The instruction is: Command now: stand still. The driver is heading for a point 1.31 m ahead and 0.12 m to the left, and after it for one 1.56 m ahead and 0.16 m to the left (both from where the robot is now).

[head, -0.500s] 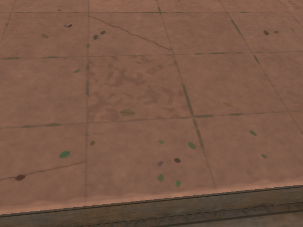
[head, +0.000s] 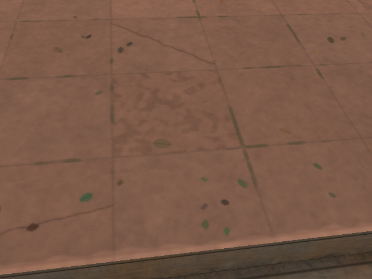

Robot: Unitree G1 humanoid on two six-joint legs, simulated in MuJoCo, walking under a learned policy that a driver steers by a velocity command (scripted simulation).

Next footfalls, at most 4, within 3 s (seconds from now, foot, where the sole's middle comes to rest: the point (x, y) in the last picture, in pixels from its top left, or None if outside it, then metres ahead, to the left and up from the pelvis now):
0.80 left None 0.29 0.09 -0.62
1.32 right None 0.31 -0.09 -0.62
1.68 left None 0.29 0.10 -0.62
2.08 right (221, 195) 0.67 -0.10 -0.45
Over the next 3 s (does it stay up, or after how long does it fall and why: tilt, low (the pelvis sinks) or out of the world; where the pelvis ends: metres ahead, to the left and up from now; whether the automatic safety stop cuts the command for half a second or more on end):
stays up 1.02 0.05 0.32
